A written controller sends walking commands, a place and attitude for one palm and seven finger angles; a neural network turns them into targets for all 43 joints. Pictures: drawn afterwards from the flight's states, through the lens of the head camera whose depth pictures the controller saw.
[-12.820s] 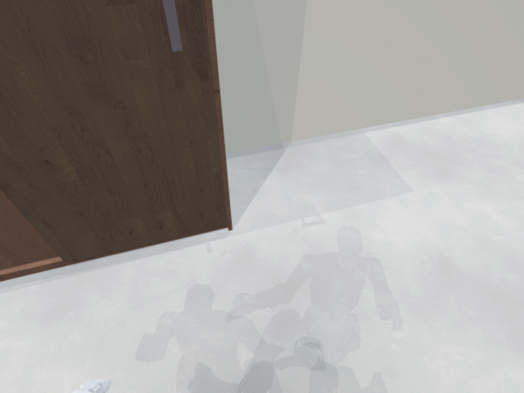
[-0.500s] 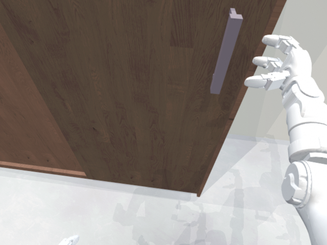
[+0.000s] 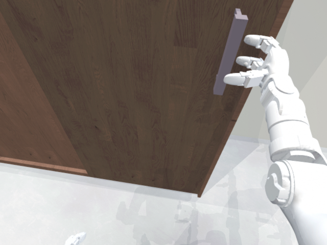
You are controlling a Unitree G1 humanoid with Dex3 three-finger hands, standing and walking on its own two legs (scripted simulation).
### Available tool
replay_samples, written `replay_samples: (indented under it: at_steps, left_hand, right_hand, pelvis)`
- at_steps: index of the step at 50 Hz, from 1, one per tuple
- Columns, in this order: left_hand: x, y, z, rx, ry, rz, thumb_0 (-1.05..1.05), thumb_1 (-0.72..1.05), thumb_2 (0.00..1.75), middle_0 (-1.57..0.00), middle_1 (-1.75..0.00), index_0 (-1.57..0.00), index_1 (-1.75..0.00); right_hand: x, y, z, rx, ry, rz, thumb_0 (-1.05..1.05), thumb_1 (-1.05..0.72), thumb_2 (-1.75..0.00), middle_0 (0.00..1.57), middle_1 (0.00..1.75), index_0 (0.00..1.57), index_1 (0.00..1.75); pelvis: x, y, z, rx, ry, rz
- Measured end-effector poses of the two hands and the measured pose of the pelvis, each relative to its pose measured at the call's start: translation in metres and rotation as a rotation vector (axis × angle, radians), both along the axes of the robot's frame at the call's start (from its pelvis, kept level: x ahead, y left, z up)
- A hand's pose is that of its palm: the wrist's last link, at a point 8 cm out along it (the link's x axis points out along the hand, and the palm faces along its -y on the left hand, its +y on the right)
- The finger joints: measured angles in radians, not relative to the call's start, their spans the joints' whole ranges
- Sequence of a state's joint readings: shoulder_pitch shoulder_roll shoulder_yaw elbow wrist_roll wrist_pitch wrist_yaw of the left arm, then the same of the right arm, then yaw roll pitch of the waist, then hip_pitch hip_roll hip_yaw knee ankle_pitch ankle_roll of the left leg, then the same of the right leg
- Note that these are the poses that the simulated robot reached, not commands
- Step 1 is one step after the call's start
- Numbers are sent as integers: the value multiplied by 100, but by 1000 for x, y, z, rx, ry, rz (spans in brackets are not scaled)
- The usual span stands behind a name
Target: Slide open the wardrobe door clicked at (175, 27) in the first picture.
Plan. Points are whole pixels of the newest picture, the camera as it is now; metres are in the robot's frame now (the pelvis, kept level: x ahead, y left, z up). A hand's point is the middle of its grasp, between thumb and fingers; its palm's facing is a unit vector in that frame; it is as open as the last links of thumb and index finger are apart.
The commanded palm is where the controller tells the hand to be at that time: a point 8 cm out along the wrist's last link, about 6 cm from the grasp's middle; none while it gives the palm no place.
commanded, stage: slide the fingers in behind the handle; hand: right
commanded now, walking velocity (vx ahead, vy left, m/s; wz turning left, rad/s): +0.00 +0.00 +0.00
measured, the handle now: (227, 55) +0.52 -0.08 +0.23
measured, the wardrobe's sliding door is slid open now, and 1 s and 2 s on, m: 0.00 0.00 0.00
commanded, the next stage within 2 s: grip the handle and tug to test in 1.90 s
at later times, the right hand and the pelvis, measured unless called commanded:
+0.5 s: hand (251, 67) +0.47 -0.13 +0.23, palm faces +0.04 +1.00 +0.03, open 13.9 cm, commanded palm +0.44 -0.17 +0.23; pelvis +0.00 +0.01 +0.00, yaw +0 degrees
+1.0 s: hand (236, 64) +0.47 -0.10 +0.23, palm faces +0.04 +1.00 +0.03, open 14.0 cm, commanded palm +0.45 -0.15 +0.23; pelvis +0.00 +0.01 +0.00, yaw -1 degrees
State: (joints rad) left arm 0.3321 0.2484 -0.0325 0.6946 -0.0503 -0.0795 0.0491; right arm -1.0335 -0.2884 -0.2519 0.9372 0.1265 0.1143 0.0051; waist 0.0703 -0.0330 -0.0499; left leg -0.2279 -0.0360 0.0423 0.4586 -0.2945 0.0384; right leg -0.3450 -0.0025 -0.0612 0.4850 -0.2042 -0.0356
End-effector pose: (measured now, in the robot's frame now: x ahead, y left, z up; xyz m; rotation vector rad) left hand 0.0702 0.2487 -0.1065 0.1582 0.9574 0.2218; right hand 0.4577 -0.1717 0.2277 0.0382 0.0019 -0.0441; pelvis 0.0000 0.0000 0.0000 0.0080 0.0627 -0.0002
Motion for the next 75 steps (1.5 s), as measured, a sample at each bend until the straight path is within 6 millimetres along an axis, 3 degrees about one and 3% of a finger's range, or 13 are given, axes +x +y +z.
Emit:
replay_samples:
  at_steps: [10, 21, 31, 36, 41, 46, 57, 62, 75]
  left_hand:
    - [-13, 10, -3, 15, 40, -1, 1, 90, 90, -21, -30, -20, -30]
    - [-28, 21, -3, 17, 62, 43, 1, 90, 90, -20, -30, -20, -30]
    - [7, 16, 2, 13, -12, -3, 1, 90, 90, -20, -30, -20, -30]
    - [26, 9, 5, 10, -57, -41, 1, 90, 90, -20, -30, -20, -30]
    - [34, 3, 6, -3, -74, -58, 1, 90, 90, -20, -30, -20, -30]
    - [25, 0, 3, -13, -49, -52, 1, 90, 90, -21, -30, -20, -30]
    - [-20, 8, -7, -5, 75, 16, 1, 90, 90, -21, -30, -20, -30]
    - [-27, 12, -7, 2, 97, 30, 1, 90, 90, -20, -30, -20, -30]
    - [11, 7, -2, -13, -6, -8, 1, 90, 90, -20, -30, -20, -30]
  right_hand:
    - [4, -5, 1, -19, 1, -7, -1, 50, -30, 35, 123, 35, 124]
    - [-4, -9, 2, -8, -53, -4, -1, 50, -30, 32, 121, 31, 121]
    - [-23, -8, -1, -17, -22, 2, -1, 50, -30, 30, 120, 30, 120]
    - [-22, 3, 5, -20, -25, 9, -1, 50, -30, 30, 120, 30, 120]
    - [-18, 15, 10, -8, -24, 23, -1, 50, -30, 30, 120, 30, 120]
    - [-12, 21, 5, -7, 0, 14, -1, 50, -30, 30, 120, 30, 120]
    - [1, 20, -2, -11, -18, 6, -1, 50, -30, 30, 121, 30, 120]
    - [0, 21, -2, -11, -25, 10, -1, 50, -30, 31, 121, 30, 120]
    - [-5, 46, 3, -8, -22, 22, -1, 50, -30, 30, 120, 30, 120]
  pelvis:
    - [-2, 5, -1, 0, 11, -11]
    - [1, 9, 0, -3, 0, 6]
    - [-1, 10, 1, 0, -22, -12]
    - [-4, 8, 0, -1, -20, -23]
    - [-4, 8, 0, -3, -16, -23]
    - [-4, 7, 0, -3, -10, -20]
    - [1, 6, 0, -4, 3, -4]
    - [4, 6, 1, -4, 2, -2]
    - [4, 7, 1, -7, -7, -2]
